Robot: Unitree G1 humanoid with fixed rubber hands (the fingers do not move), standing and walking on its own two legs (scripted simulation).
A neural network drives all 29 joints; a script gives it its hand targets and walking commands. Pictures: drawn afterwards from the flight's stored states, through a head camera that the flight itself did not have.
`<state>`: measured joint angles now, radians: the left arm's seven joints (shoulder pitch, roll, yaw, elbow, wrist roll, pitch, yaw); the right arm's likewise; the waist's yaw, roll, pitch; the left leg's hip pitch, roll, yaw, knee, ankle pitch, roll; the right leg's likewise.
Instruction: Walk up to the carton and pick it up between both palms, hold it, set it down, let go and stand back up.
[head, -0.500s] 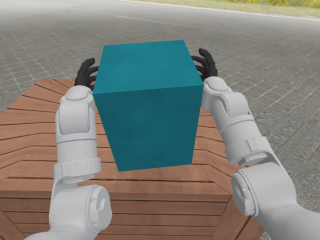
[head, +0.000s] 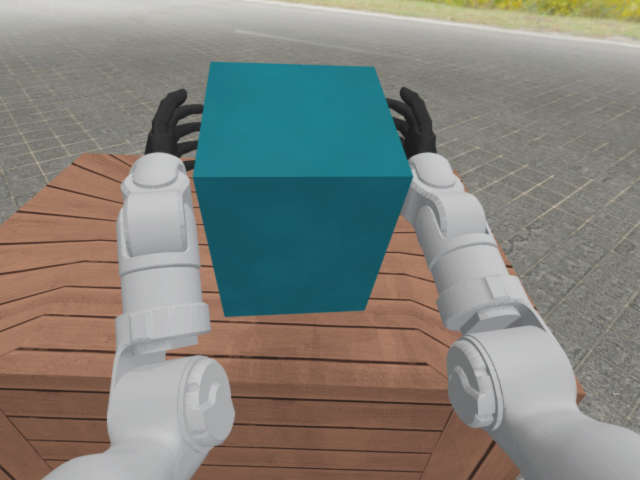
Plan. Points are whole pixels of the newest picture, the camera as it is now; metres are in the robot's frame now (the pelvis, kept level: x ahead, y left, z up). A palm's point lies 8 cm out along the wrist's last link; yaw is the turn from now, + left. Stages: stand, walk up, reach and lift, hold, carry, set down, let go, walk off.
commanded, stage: set down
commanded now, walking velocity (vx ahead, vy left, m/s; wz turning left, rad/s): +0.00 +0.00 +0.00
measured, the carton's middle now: (295, 198) +0.39 +0.01 +0.22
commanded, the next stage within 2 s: none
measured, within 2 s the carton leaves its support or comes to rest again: neither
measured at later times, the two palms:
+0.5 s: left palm (192, 214) +0.38 +0.14 +0.21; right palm (410, 201) +0.40 -0.14 +0.21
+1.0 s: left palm (204, 233) +0.38 +0.13 +0.18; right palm (409, 210) +0.42 -0.15 +0.18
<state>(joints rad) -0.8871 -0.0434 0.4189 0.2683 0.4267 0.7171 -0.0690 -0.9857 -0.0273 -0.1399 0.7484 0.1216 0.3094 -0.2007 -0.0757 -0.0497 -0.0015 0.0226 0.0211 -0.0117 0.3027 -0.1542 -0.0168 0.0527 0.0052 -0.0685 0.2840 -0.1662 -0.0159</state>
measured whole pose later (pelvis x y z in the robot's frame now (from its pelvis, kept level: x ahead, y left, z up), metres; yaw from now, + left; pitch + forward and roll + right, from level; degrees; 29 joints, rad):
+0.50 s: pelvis +0.00 -0.01 +0.00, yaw +1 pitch -9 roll +0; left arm -0.72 -0.09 0.30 0.20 0.39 0.62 0.04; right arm -0.84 -0.04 -0.11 0.78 0.09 0.06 -0.14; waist -0.06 -0.07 0.08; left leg -0.01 0.03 -0.03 0.33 -0.17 -0.03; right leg 0.04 0.02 -0.09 0.29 -0.18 -0.03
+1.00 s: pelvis +0.01 -0.02 +0.00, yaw +0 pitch -6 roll +0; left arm -0.71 -0.14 0.34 0.32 0.38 0.55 0.09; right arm -0.90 -0.05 -0.22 0.98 0.00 -0.01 -0.06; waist -0.02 -0.05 0.04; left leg -0.05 0.05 -0.03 0.30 -0.15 -0.05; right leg -0.02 0.03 -0.09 0.30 -0.18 -0.05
